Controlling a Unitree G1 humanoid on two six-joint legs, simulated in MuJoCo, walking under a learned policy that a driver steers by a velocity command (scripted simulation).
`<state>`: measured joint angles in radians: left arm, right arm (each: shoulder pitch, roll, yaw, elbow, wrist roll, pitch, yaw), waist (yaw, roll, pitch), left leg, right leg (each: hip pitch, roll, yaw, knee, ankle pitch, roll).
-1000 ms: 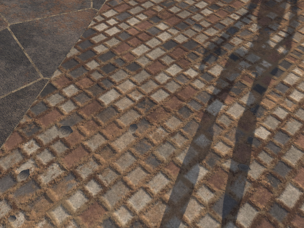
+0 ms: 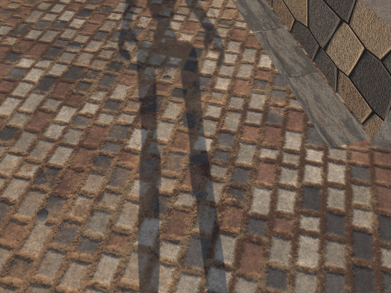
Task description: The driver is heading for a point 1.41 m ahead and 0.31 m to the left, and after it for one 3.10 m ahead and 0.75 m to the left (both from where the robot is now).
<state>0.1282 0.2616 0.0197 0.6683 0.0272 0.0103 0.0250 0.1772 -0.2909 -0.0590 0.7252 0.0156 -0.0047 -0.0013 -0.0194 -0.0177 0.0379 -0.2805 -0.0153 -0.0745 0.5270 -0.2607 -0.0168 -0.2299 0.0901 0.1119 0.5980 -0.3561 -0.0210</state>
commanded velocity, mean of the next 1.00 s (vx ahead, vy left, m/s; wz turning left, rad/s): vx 0.42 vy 0.00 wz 0.33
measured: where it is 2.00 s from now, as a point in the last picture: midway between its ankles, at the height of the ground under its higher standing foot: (127, 164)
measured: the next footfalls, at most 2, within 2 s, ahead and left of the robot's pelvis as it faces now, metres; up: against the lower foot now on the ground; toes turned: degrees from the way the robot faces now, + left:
right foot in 0.22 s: +0.05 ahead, -0.12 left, +0.00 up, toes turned +19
left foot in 0.84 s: +0.17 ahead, +0.29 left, +0.00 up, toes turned +28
